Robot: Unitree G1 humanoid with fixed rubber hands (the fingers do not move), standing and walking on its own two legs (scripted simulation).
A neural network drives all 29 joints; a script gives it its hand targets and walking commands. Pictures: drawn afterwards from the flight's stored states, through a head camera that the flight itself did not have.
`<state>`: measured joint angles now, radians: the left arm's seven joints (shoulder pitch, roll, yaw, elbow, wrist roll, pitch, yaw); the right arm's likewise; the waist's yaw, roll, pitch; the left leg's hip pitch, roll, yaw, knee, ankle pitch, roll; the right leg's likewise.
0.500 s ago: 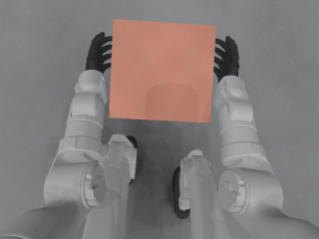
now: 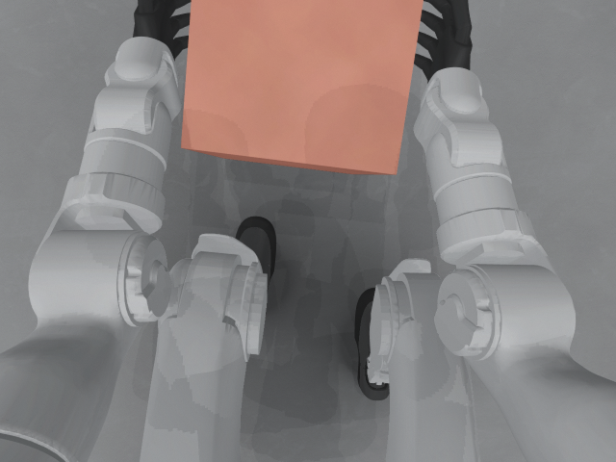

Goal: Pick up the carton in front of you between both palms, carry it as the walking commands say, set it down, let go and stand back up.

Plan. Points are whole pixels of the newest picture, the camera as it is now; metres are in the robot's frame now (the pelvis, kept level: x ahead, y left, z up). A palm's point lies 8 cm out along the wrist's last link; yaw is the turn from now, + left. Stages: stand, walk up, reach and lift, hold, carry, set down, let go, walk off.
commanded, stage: set down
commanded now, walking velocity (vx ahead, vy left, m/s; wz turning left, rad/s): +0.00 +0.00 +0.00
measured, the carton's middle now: (298, 84) +0.50 +0.11 -0.23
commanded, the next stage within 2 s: none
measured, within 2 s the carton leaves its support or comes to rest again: rests again in 0.70 s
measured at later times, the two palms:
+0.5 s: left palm (170, 49) +0.50 +0.25 -0.17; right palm (442, 82) +0.52 -0.06 -0.18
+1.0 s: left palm (166, 57) +0.49 +0.26 -0.19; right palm (439, 79) +0.52 -0.05 -0.19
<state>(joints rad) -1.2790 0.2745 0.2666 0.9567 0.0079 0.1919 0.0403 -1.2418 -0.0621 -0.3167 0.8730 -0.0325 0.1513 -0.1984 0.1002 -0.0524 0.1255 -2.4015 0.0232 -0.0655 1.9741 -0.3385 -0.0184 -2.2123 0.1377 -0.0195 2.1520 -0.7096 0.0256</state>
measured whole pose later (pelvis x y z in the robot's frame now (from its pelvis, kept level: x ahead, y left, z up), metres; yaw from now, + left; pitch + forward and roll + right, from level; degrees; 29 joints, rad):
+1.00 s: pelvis -0.01 +0.00 -0.02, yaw +0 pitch +38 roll -1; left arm -1.40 0.39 0.30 1.22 -0.04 0.07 -0.05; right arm -1.39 -0.10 -0.33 1.03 -0.15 0.10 -0.06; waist 0.07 -0.02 0.28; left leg -2.39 0.05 -0.04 2.04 -0.32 0.00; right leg -2.22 0.17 0.01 2.24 -0.69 0.05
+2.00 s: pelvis +0.02 +0.01 +0.13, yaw +1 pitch +46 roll -4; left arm -1.00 0.32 0.30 0.77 -0.05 0.13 -0.01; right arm -1.03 -0.20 -0.20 0.73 0.05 0.16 -0.11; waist 0.06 -0.02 -0.04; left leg -2.07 0.01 -0.04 1.58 -0.33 0.01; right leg -1.89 0.10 0.02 1.71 -0.64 0.04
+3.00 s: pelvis +0.11 +0.03 +0.36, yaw +5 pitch +16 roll +0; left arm 0.05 0.20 0.09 0.46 0.01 0.00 -0.05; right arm -0.01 -0.17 -0.10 0.53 -0.03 -0.02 0.04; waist 0.02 -0.02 0.00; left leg -0.69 -0.02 -0.01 0.58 -0.17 0.02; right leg -0.52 0.02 0.08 0.62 -0.38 0.02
